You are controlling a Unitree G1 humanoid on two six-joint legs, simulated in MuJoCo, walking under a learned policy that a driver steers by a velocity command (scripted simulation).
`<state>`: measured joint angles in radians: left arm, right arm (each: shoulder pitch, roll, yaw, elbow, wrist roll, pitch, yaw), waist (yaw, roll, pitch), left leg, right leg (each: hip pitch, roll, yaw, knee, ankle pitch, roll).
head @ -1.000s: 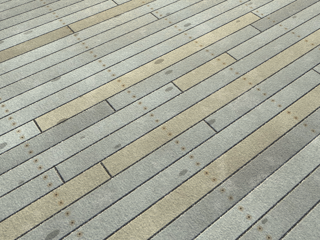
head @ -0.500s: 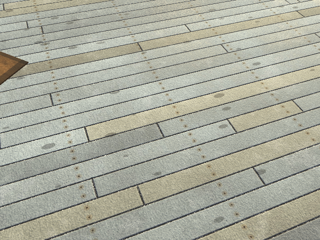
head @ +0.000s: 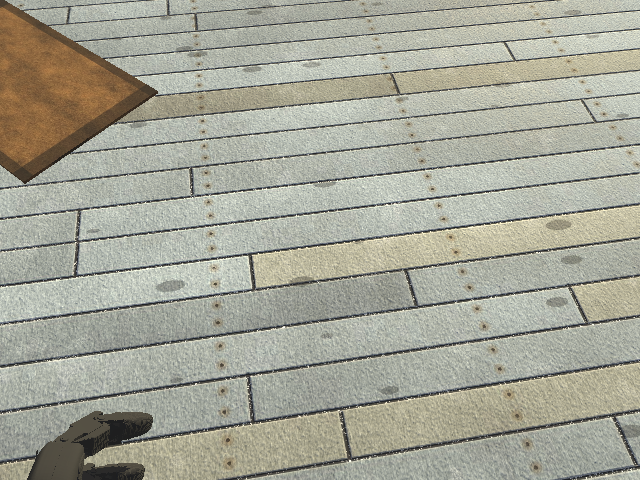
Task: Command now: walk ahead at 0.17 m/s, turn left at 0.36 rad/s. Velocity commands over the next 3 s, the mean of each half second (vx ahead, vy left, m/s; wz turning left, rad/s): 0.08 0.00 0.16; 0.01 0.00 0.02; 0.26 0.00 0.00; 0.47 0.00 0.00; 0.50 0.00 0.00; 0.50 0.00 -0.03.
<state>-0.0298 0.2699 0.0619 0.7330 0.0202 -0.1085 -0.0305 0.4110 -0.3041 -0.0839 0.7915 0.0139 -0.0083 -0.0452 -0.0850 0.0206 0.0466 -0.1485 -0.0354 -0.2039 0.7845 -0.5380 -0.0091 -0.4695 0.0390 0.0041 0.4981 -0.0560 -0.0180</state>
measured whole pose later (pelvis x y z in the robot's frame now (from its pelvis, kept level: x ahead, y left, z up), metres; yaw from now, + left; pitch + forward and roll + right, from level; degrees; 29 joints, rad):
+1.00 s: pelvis +0.11 +0.01 +0.02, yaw +3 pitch -2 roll +0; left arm 0.11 0.26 0.02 1.10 0.00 0.02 0.03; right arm 0.21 -0.25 -0.03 0.90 -0.01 0.00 -0.03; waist 0.02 0.00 0.04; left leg -0.17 -0.01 -0.03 0.48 -0.28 0.00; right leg -0.17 -0.03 -0.02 0.47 -0.27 0.02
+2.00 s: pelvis +0.47 +0.08 +0.02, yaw +2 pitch +0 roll +1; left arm 0.15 0.27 0.06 0.91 -0.01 -0.07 0.02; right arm 0.34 -0.24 -0.04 0.98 0.00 -0.10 0.02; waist -0.05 -0.03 0.00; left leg -0.11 -0.07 0.06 0.25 -0.14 0.07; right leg -0.68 -0.14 0.04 0.93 -0.09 -0.02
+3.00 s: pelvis +1.06 +0.09 +0.02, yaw +1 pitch +0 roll +1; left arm 0.23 0.27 0.07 0.94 -0.03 -0.07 0.01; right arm 0.23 -0.24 -0.06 0.96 -0.01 -0.10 0.03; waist -0.02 -0.04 0.03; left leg -0.22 -0.05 0.09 0.36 -0.15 0.07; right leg -0.56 -0.10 0.05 1.12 -0.28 -0.05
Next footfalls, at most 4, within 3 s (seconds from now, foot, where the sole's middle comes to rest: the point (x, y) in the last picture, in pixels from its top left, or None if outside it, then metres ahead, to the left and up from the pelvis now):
0.28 left None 0.13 0.13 -0.76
1.70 left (229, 451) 0.50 0.16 -0.76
2.26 right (330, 311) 0.81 -0.07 -0.76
2.80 left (224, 214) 1.12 0.18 -0.76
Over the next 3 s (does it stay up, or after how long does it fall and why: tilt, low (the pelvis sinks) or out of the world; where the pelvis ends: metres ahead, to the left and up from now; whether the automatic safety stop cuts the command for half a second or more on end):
stays up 1.06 0.09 0.02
